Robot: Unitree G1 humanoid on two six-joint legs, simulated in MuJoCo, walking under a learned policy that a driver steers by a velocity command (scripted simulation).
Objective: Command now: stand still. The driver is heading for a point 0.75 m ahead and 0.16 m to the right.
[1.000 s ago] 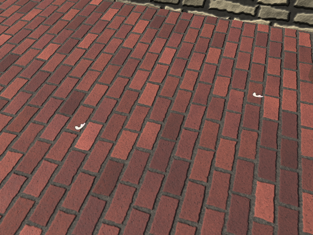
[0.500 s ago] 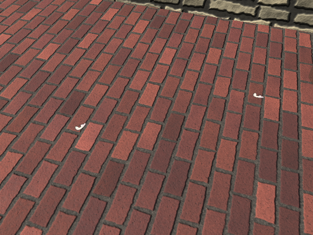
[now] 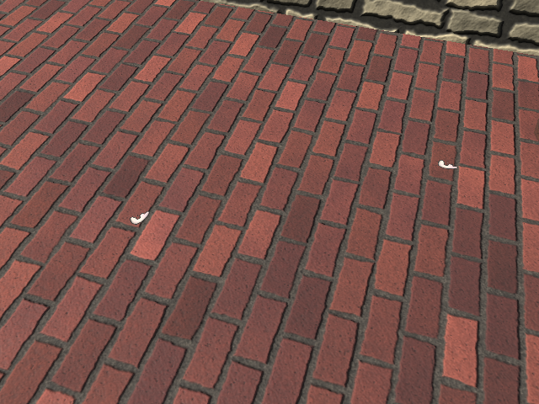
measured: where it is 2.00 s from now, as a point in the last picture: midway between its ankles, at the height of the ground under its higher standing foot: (300, 326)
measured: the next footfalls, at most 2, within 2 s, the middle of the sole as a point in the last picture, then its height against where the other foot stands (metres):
right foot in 0.60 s outside the picture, level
left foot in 1.14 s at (272, 387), level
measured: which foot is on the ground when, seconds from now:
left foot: down 0.00-0.60, up 0.62-1.00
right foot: down 0.00-0.28, up 0.30-0.58, down 0.60-1.00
